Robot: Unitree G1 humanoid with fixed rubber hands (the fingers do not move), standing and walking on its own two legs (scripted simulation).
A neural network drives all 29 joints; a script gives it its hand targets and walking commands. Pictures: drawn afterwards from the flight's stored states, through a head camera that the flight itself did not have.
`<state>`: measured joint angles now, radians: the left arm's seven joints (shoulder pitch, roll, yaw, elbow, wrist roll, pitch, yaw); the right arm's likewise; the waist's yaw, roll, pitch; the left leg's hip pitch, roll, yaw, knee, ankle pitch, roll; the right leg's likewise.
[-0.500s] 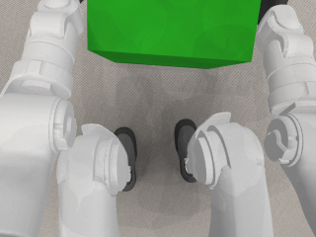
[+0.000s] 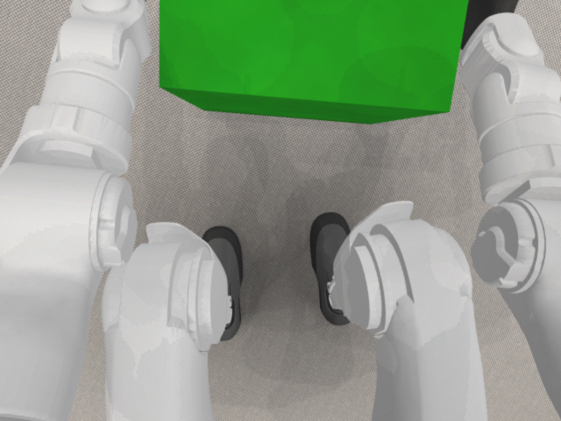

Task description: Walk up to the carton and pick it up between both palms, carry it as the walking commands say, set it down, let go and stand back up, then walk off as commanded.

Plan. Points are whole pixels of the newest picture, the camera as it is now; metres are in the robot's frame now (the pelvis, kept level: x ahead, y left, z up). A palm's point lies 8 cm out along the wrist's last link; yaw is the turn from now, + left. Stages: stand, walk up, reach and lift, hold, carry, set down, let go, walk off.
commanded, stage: set down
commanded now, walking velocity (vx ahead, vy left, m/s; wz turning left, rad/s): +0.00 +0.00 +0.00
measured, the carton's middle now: (304, 10) +0.56 -0.06 -0.22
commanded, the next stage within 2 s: none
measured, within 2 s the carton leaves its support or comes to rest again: neither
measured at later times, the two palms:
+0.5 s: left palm out of the picture +0.58 +0.13 -0.17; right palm (475, 24) +0.52 -0.24 -0.17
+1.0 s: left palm out of the picture +0.59 +0.16 -0.11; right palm out of the picture +0.52 -0.27 -0.11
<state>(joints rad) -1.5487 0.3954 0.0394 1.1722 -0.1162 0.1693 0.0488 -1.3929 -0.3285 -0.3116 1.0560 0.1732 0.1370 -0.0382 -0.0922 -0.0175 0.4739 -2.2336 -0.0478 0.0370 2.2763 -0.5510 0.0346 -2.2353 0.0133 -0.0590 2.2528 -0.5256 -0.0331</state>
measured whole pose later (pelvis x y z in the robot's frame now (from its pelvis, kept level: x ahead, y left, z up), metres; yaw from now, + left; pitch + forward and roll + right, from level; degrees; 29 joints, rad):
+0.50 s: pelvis +0.01 +0.00 +0.01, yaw -1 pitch +30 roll -1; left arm -1.53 0.44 -0.02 1.16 -0.20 0.07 0.09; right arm -1.42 -0.34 -0.18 1.12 0.29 0.04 -0.12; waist -0.08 -0.02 0.52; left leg -2.20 -0.04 0.01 2.28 -0.60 0.02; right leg -2.20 0.03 -0.08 2.24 -0.56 -0.04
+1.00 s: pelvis +0.01 +0.00 +0.02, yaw -1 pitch +27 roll +0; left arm -1.45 0.53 0.05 0.95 -0.21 0.18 0.06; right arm -1.31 -0.39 -0.19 0.82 0.30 0.16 -0.13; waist -0.09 -0.01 0.52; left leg -2.11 -0.02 0.03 2.25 -0.62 0.03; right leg -2.13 0.05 -0.06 2.21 -0.56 -0.03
